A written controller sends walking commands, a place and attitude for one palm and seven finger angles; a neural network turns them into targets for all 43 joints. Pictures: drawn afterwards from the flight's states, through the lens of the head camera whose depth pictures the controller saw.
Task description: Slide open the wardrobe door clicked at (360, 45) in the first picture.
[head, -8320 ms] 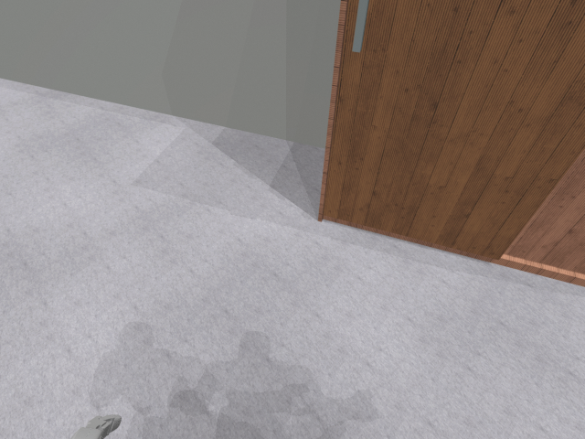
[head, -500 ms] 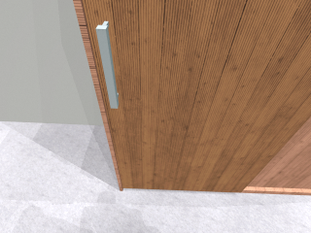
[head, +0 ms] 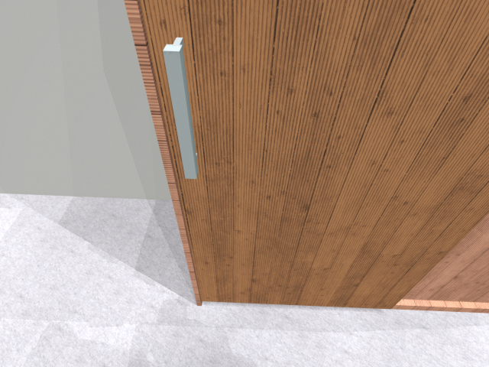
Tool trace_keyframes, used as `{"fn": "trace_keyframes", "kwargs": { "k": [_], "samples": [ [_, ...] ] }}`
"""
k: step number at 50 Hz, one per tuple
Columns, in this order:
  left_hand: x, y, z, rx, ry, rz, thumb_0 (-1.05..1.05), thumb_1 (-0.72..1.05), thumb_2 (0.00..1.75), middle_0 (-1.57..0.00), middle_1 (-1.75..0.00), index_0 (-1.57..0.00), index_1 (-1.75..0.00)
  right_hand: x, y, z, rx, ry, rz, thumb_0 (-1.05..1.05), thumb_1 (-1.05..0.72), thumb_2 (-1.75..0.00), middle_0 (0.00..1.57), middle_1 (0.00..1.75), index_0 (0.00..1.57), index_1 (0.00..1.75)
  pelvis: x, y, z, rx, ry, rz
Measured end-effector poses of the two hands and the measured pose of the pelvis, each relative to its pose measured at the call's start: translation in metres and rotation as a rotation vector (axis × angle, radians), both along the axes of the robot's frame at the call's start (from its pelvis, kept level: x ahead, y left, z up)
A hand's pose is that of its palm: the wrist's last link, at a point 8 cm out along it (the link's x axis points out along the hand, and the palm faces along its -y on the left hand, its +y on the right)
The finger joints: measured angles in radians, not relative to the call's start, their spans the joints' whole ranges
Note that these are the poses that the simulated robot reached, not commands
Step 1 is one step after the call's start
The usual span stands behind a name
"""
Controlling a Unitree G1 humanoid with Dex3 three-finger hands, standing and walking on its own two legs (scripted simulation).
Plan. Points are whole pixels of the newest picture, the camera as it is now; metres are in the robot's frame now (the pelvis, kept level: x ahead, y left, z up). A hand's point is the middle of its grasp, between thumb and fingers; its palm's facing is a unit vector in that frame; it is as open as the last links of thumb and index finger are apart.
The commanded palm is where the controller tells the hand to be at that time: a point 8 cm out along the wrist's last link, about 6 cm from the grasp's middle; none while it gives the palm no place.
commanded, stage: come to a stop and stand still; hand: left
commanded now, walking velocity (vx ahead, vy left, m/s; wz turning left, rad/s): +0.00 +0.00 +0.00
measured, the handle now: (186, 116) +0.48 +0.13 +0.18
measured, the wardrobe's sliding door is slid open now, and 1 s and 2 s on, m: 0.00 0.00 0.00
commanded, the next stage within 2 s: look again from close up in 0.90 s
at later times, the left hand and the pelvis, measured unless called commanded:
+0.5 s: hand out of the picture -0.03 +0.26 -0.16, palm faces -0.01 -0.96 -0.29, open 7.4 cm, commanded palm none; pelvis -0.04 +0.03 +0.01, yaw +0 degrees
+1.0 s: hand out of the picture -0.10 +0.24 -0.16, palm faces +0.01 -0.97 -0.24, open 7.4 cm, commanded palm none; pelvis -0.07 +0.04 +0.01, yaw +1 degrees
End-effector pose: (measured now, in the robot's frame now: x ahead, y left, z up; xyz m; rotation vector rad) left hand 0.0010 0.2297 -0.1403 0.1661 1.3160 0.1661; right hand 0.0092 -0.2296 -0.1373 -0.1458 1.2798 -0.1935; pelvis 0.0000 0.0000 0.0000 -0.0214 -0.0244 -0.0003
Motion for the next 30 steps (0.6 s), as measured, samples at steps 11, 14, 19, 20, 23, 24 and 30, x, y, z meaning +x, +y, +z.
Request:
{"fn": "trace_keyframes", "kwargs": {
  "k": [11,14,19,20,23,24,30],
  "samples": [
    [0.040,0.043,0.011,0.042,-0.176,-0.049,0.01,0.91,0.90,-0.20,-0.30,-0.20,-0.30,0.049,-0.006,0.025,-0.076,-0.184,0.062,0.01,-0.91,-0.90,0.20,0.30,0.20,0.30,-0.017,0.020,0.000,-0.010,-0.028,-0.005],
    [0.033,0.052,0.014,0.049,-0.171,-0.059,0.00,0.91,0.90,-0.20,-0.30,-0.20,-0.30,0.049,-0.005,0.029,-0.080,-0.193,0.076,0.00,-0.91,-0.90,0.20,0.30,0.20,0.30,-0.023,0.024,0.002,-0.010,-0.027,-0.006],
    [0.007,0.065,0.016,0.064,-0.119,-0.060,0.00,0.91,0.90,-0.20,-0.30,-0.20,-0.30,0.037,-0.004,0.031,-0.081,-0.171,0.083,0.00,-0.91,-0.90,0.20,0.30,0.20,0.30,-0.033,0.030,0.005,-0.007,-0.025,-0.007],
    [0.000,0.068,0.016,0.068,-0.103,-0.058,0.01,0.91,0.90,-0.20,-0.30,-0.20,-0.30,0.033,-0.004,0.031,-0.081,-0.163,0.082,0.00,-0.91,-0.90,0.20,0.30,0.20,0.30,-0.034,0.030,0.005,-0.006,-0.024,-0.007],
    [-0.021,0.073,0.016,0.076,-0.054,-0.049,0.01,0.91,0.90,-0.20,-0.30,-0.20,-0.30,0.021,-0.005,0.029,-0.080,-0.131,0.078,0.00,-0.91,-0.90,0.20,0.30,0.20,0.30,-0.039,0.032,0.006,-0.006,-0.023,-0.006],
    [-0.029,0.075,0.016,0.078,-0.037,-0.045,0.01,0.91,0.90,-0.20,-0.30,-0.20,-0.30,0.017,-0.005,0.028,-0.079,-0.119,0.075,0.00,-0.91,-0.90,0.20,0.30,0.20,0.30,-0.040,0.032,0.006,-0.005,-0.024,-0.006],
    [-0.069,0.076,0.015,0.079,0.055,-0.022,0.01,0.91,0.90,-0.20,-0.30,-0.20,-0.30,-0.009,-0.007,0.023,-0.075,-0.053,0.059,0.00,-0.91,-0.90,0.20,0.30,0.20,0.30,-0.047,0.033,0.008,-0.005,-0.027,-0.001]
  ]
}}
